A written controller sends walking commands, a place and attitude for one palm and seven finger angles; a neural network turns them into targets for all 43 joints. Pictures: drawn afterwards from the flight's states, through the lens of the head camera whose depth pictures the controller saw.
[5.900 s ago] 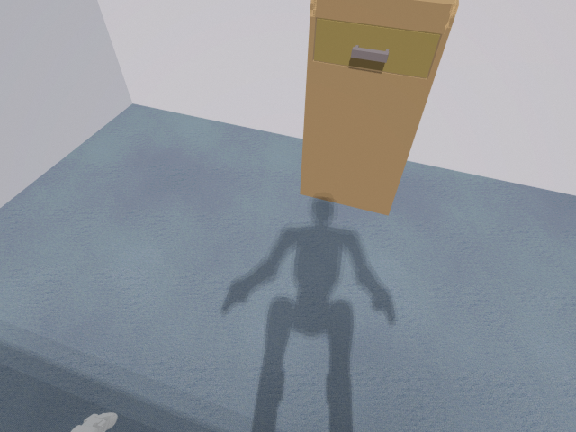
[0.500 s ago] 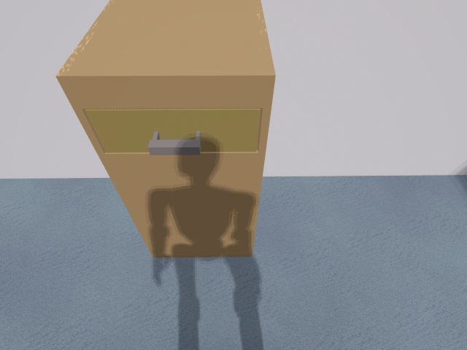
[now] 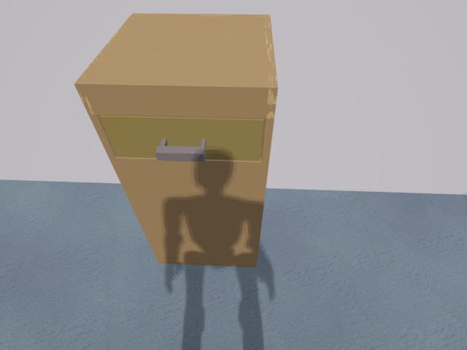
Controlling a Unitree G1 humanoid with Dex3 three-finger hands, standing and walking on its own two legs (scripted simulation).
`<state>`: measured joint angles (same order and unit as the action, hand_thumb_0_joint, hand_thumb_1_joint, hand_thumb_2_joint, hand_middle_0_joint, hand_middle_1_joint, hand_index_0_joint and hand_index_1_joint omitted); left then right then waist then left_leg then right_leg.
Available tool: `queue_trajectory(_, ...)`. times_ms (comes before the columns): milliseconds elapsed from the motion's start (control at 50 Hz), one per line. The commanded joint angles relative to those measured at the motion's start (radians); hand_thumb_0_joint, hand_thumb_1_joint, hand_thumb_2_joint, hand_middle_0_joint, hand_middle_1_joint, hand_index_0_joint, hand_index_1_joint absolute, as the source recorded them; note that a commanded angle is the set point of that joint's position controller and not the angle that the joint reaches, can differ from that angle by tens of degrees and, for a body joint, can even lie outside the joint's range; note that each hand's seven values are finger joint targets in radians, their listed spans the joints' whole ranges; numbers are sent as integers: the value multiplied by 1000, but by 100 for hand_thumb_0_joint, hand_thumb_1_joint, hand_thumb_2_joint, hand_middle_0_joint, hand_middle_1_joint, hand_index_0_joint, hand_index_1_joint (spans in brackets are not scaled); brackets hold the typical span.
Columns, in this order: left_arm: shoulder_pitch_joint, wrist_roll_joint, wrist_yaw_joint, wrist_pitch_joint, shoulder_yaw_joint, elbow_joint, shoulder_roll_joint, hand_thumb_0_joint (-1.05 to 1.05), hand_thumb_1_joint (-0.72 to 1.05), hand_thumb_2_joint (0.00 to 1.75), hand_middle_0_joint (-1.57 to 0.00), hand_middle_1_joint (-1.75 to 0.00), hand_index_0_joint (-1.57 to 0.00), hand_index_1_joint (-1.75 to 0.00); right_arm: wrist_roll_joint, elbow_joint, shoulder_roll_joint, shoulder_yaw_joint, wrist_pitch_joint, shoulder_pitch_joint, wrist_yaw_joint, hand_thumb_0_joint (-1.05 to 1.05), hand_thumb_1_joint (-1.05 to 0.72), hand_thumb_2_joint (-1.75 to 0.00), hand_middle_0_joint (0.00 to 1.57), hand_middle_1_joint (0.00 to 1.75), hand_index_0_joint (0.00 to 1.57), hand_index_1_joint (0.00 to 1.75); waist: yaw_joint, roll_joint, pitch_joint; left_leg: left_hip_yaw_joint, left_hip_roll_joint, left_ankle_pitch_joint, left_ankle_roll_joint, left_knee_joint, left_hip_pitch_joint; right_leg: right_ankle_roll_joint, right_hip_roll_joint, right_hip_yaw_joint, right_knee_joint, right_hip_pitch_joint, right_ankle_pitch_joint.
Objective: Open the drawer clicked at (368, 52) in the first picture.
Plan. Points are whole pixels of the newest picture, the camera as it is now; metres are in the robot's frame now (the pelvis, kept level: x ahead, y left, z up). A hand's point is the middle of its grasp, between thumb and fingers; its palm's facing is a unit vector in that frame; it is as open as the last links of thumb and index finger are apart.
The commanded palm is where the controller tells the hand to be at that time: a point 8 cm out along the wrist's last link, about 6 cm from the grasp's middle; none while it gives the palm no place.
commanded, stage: come to a stop and stand still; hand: left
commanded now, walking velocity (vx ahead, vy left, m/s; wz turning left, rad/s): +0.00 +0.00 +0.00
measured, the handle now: (182, 147) +0.58 +0.17 -0.01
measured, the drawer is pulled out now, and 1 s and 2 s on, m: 0.00 0.00 0.00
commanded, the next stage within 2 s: look again from close up in 0.54 s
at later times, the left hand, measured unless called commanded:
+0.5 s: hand out of the picture -0.02 +0.19 -0.17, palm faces +0.04 -0.98 -0.18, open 7.3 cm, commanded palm none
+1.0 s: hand out of the picture +0.00 +0.23 -0.18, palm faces +0.01 -0.98 -0.22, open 7.3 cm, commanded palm none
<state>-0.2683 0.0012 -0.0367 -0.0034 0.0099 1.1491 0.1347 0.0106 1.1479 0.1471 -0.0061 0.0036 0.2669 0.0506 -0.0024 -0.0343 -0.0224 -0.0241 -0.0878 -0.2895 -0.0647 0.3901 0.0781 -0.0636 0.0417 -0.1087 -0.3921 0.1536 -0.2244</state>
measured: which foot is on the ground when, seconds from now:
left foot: down 0.00-1.00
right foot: down 0.00-1.00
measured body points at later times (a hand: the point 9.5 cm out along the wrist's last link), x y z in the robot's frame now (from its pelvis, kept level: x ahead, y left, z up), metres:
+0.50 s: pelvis -0.01 +0.02 +0.00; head +0.00 +0.02 +0.45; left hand -0.02 +0.24 -0.16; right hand -0.05 -0.18 -0.16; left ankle -0.05 +0.16 -0.74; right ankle +0.00 -0.07 -0.74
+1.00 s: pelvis -0.01 +0.05 -0.01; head -0.02 +0.03 +0.44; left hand +0.00 +0.28 -0.16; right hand -0.02 -0.16 -0.17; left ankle -0.05 +0.16 -0.74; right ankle +0.00 -0.07 -0.74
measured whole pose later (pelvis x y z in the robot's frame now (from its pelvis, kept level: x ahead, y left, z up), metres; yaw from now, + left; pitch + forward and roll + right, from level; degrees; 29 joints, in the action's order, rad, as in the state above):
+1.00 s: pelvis -0.01 +0.05 -0.01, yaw -1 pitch -2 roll +0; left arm -0.29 0.01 -0.03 -0.01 -0.01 1.12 0.14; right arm 0.01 1.08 0.15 0.02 -0.03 0.33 0.03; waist 0.01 -0.04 0.00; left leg -0.07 0.00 -0.33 0.02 0.49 0.13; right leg 0.01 -0.05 -0.05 -0.52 0.23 -0.27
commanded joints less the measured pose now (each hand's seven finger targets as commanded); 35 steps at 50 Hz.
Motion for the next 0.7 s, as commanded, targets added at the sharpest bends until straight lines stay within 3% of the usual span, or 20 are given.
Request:
queue_trajectory(0, -46, 4, -3, -15, 18, -29, 108, 0, 90, 90, -20, -30, -20, -30, 4, -2, 61, -7, -6, 104, -4, 0, -90, -90, 20, 30, 20, 30, 9, 46, -58, 3, -25, 137, 56, -50, 63, 32, -155, 155, 116, 9, 130)
queue_trajectory(80, -63, 4, -3, -18, 16, -24, 102, 0, 90, 90, -20, -30, -20, -30, 2, -4, 64, -6, -12, 102, -3, 0, -90, -90, 20, 30, 20, 30, 5, 41, -32, 8, -30, 160, 59, -55, 51, 31, -155, 144, 99, -10, 173)
queue_trajectory(240, -80, 3, -2, -15, 13, -15, 88, 0, 90, 90, -20, -30, -20, -30, 1, 3, 56, -1, -17, 116, -2, 0, -90, -90, 20, 30, 20, 30, 0, 21, -80, 17, -29, 138, 64, -74, 88, 32, -149, 136, 96, 13, 107)
queue_trajectory(600, -85, 5, -5, -13, 9, -20, 80, 0, 90, 90, -20, -30, -20, -30, -1, 7, 53, -3, -27, 146, -4, 0, -90, -90, 20, 30, 20, 30, -3, 25, -74, 30, -35, 148, 75, -91, 104, 40, -148, 124, 59, 9, 132)
queue_trajectory(620, -153, 17, -43, -43, 1, 6, 115, 0, 90, 90, -20, -30, -20, -30, -6, -71, 91, -4, -44, 5, -22, 0, -90, -90, 20, 30, 20, 30, -47, 48, -87, -30, -31, 179, 47, 143, 203, 47, -216, 178, -4, 15, 583)
queue_trajectory(640, -128, 11, -33, -51, 12, -35, 158, 0, 90, 90, -20, -30, -20, -30, -3, -100, 41, -8, -26, 92, -22, 0, -90, -90, 20, 30, 20, 30, 22, 19, 16, 5, 15, -47, 57, 118, 161, 6, -261, 233, 24, 4, 351)
queue_trajectory(660, -81, 11, -21, -51, 6, -48, 139, 0, 90, 90, -20, -30, -20, -30, 3, -83, 35, -6, -29, 121, -24, 0, -90, -90, 20, 30, 20, 30, 32, -35, -13, 15, 16, -13, 67, 57, 137, -9, -226, 204, 11, 65, 185)
queue_trajectory(680, -61, 10, -15, -50, 2, -52, 133, 0, 90, 90, -20, -30, -20, -30, 5, -79, 37, 1, -31, 140, -30, 0, -90, -90, 20, 30, 20, 30, 30, -46, -4, 22, 1, 44, 74, 45, 142, -2, -184, 161, -5, 73, 57)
